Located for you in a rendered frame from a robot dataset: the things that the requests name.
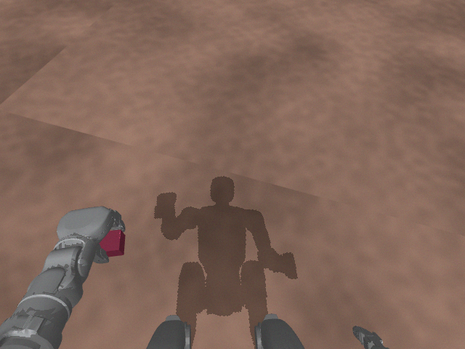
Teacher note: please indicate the right robot hand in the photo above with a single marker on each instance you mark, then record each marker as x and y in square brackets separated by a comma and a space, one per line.
[368, 339]

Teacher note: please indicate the small box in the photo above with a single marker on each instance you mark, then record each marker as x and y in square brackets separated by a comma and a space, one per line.
[113, 243]

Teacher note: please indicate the left robot arm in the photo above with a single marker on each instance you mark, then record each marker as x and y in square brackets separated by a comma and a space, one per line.
[41, 315]

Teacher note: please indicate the left robot hand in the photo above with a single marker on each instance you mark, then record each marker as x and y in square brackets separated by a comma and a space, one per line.
[93, 223]

